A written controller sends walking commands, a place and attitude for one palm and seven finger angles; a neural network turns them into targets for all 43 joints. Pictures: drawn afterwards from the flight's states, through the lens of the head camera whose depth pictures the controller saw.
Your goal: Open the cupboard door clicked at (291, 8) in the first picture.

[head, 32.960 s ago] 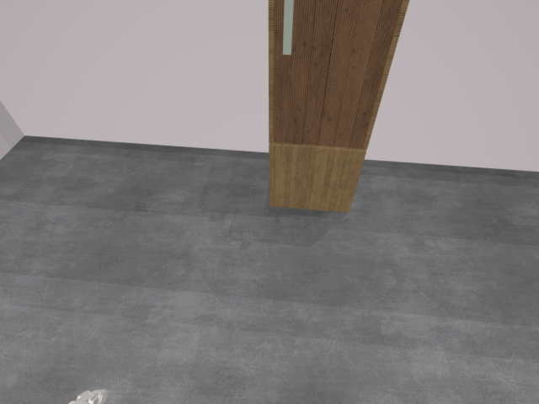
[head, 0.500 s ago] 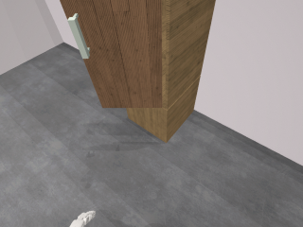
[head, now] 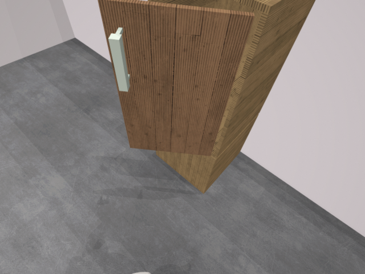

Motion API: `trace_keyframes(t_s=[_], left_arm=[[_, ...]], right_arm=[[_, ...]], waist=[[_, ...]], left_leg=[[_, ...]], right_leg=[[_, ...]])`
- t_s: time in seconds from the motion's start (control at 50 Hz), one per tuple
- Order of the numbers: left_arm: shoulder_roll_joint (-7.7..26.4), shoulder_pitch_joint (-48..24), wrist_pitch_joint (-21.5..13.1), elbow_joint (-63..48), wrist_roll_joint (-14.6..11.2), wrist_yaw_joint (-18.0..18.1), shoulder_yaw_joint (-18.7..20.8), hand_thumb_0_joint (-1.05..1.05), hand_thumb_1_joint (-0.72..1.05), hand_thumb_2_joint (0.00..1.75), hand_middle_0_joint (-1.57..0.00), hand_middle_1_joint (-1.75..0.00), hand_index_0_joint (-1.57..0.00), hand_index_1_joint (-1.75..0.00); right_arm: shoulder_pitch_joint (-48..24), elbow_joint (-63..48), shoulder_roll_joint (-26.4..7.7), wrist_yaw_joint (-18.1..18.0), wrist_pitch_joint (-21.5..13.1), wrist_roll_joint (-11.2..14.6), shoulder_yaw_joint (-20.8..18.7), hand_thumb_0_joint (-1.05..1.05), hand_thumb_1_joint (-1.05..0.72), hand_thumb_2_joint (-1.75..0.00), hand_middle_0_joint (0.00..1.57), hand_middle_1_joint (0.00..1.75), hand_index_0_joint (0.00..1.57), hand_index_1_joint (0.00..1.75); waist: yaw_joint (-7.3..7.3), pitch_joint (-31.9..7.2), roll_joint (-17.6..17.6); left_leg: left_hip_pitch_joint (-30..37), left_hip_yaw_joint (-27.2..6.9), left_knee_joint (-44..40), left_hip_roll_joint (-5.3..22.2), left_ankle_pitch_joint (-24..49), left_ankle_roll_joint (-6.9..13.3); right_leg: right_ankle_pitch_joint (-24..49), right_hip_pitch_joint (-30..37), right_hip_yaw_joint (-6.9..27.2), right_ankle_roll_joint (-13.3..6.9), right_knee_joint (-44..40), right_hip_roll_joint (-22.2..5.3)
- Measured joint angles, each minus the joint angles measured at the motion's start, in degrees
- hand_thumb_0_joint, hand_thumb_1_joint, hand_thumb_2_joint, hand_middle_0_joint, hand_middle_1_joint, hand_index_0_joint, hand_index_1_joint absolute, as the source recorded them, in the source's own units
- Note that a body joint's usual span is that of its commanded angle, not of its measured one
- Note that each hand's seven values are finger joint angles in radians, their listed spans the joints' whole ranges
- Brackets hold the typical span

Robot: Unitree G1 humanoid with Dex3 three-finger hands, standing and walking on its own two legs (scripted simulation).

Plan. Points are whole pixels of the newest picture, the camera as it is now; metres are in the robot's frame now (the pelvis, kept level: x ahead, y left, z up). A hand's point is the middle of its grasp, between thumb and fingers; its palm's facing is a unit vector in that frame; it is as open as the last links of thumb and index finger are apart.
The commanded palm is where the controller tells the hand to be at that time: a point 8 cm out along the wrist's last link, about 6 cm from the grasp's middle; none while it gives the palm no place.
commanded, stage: come to a stop and stand still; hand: left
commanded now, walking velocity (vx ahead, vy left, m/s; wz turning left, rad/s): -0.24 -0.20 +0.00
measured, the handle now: (122, 60) +0.59 +0.22 +0.11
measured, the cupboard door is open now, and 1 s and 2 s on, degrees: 37 37 37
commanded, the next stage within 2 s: look again from close up in 1.46 s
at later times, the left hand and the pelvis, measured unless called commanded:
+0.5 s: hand out of the picture +0.08 +0.11 -0.16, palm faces -0.05 -0.97 -0.23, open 7.4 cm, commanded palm none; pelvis +0.00 -0.07 +0.00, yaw -1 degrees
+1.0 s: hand out of the picture +0.01 +0.07 -0.17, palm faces +0.03 -0.98 -0.18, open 7.4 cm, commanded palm none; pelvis +0.02 -0.09 +0.01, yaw -1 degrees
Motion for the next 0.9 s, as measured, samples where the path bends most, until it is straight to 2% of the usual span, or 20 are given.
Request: trace_keyframes(t_s=[0.1, 0.18, 0.28, 0.34, 0.36, 0.38, 0.4, 0.44, 0.48, 0.56, 0.62, 0.72, 0.9], left_arm=[[1.05, -3.35, 1.57, -4.20, 0.49, -0.23, 1.38, 0.00, 0.91, 0.89, -0.20, -0.30, -0.20, -0.30], [2.30, -5.90, 2.07, -6.71, 0.71, -0.31, 2.08, 0.00, 0.91, 0.90, -0.20, -0.30, -0.19, -0.30], [2.70, -8.17, 1.71, -8.39, 0.76, -0.46, 1.77, 0.00, 0.91, 0.90, -0.19, -0.30, -0.19, -0.30], [2.62, -8.38, 0.64, -8.98, 0.63, -0.55, 1.23, 0.00, 0.91, 0.90, -0.19, -0.30, -0.19, -0.30], [3.03, -7.88, 0.05, -9.29, 0.70, -0.53, 1.00, 0.00, 0.91, 0.90, -0.19, -0.30, -0.19, -0.30], [2.88, -7.73, -0.49, -8.86, 0.80, -0.29, 0.88, 0.00, 0.91, 0.90, -0.20, -0.30, -0.19, -0.30], [2.12, -7.78, -0.62, -8.14, 0.84, -0.14, 0.45, 0.00, 0.91, 0.90, -0.19, -0.30, -0.19, -0.30], [0.80, -7.25, -1.00, -6.96, 0.82, -0.06, -0.58, 0.00, 0.91, 0.90, -0.20, -0.30, -0.19, -0.30], [-0.10, -6.58, -1.28, -5.81, 0.61, 0.05, -1.20, 0.00, 0.91, 0.90, -0.20, -0.30, -0.20, -0.30], [-0.90, -5.77, -1.60, -3.81, -0.27, 0.49, -1.30, 0.00, 0.92, 0.89, -0.20, -0.30, -0.20, -0.30], [-0.13, -5.72, -1.28, -2.77, -0.49, 0.60, -1.00, -0.01, 0.94, 0.89, -0.20, -0.30, -0.20, -0.30], [-0.09, -4.38, -1.58, -1.36, -0.59, 0.23, -1.23, 0.00, 0.94, 0.89, -0.20, -0.30, -0.20, -0.30], [-1.50, -0.42, -2.09, 1.16, -0.46, 0.29, -1.80, 0.00, 0.92, 0.89, -0.20, -0.30, -0.20, -0.30]], right_arm=[[-0.95, -0.64, -0.02, -0.83, 0.94, 0.22, -0.93, 0.00, -0.93, -0.90, 0.20, 0.30, 0.21, 0.30], [0.18, -0.51, -0.80, -0.75, 1.32, -0.01, -1.56, 0.00, -0.93, -0.90, 0.21, 0.30, 0.21, 0.30], [2.68, 0.14, -2.43, 0.07, 2.05, -0.44, -2.53, 0.00, -0.92, -0.90, 0.20, 0.30, 0.21, 0.30], [4.71, 0.70, -3.21, 0.71, 2.56, -0.22, -2.99, 0.00, -0.91, -0.90, 0.20, 0.30, 0.21, 0.30], [5.62, 0.79, -3.10, 0.94, 2.75, -0.01, -3.09, 0.00, -0.91, -0.90, 0.20, 0.30, 0.21, 0.30], [6.01, 1.11, -3.32, 1.16, 3.06, 0.21, -3.15, 0.00, -0.91, -0.90, 0.20, 0.30, 0.21, 0.30], [6.16, 1.40, -3.93, 1.33, 3.58, 0.34, -3.23, 0.01, -0.91, -0.90, 0.20, 0.30, 0.21, 0.30], [6.55, 1.96, -4.55, 1.39, 4.46, 0.31, -3.16, 0.01, -0.91, -0.90, 0.20, 0.30, 0.20, 0.30], [7.05, 2.65, -4.32, 1.33, 4.60, 0.42, -2.79, 0.01, -0.91, -0.90, 0.20, 0.30, 0.20, 0.30], [8.31, 4.43, -3.15, 1.02, 3.36, 0.48, -1.90, 0.01, -0.91, -0.90, 0.20, 0.30, 0.20, 0.30], [8.48, 6.11, -1.27, 0.77, 2.77, 0.32, -1.13, 0.01, -0.91, -0.90, 0.20, 0.30, 0.20, 0.30], [8.15, 7.02, 0.12, 0.64, 2.06, 0.35, -0.39, 0.01, -0.91, -0.90, 0.20, 0.30, 0.20, 0.30], [7.62, 7.62, -0.24, 0.41, 1.78, 0.40, -0.19, 0.01, -0.92, -0.90, 0.20, 0.30, 0.20, 0.30]], waist=[[-0.50, 0.10, 0.68], [-1.30, -0.08, 1.45], [-2.76, -0.48, 3.21], [-3.34, -1.20, 3.67], [-3.33, -1.89, 2.60], [-3.30, -2.15, 2.45], [-3.58, -1.87, 3.55], [-4.12, -1.71, 4.68], [-4.36, -1.76, 4.45], [-4.31, -2.17, 4.07], [-3.43, -2.16, 2.44], [-2.65, -2.30, 2.73], [-2.12, -2.56, 3.06]], left_leg=[[0.35, 0.56, -2.07, 1.27, 0.77, -0.02], [0.25, 0.13, -2.52, 2.55, 1.11, -0.77], [-0.44, -0.95, -1.93, 3.97, 1.26, -2.22], [-1.68, -1.45, -0.02, 4.22, 0.72, -3.54], [-2.39, -0.98, 1.23, 3.60, 0.15, -4.09], [-3.19, -1.04, 2.97, 3.43, -1.40, -4.66], [-3.55, -2.49, 4.58, 3.34, -4.81, -4.93], [-3.66, -4.76, 7.66, 2.25, -10.40, -5.11], [-2.53, -5.41, 8.94, 1.25, -11.17, -5.34], [2.94, -6.07, 1.26, 1.00, -1.79, -4.88], [4.44, -5.94, -0.24, 0.86, -3.04, -4.52], [5.93, -5.99, -3.70, 1.03, -1.63, -4.96], [8.13, -5.93, -6.22, 1.16, -1.00, -5.46]], right_leg=[[3.02, -6.96, 1.47, 0.74, 8.82, 1.94], [4.38, -7.58, 2.11, 1.18, 8.55, 2.09], [3.99, -1.99, 0.91, 0.57, -4.20, 1.09], [10.03, 4.10, -0.16, -0.13, -17.39, 0.80], [11.55, 6.34, 0.45, -0.71, -22.31, 0.07], [8.56, 6.94, 0.70, -0.89, -23.50, -0.08], [7.81, 6.86, 0.43, -0.94, -22.74, 0.48], [8.97, 7.33, 0.13, -1.01, -22.62, 1.05], [9.84, 8.33, 0.08, -1.34, -23.40, 1.32], [9.08, 9.42, -0.64, -1.91, -23.13, 2.76], [9.88, 10.85, -0.56, -1.85, -24.88, 2.70], [11.31, 12.23, -0.71, -2.72, -28.14, 3.07], [11.53, 14.09, -0.72, -3.16, -30.02, 3.31]])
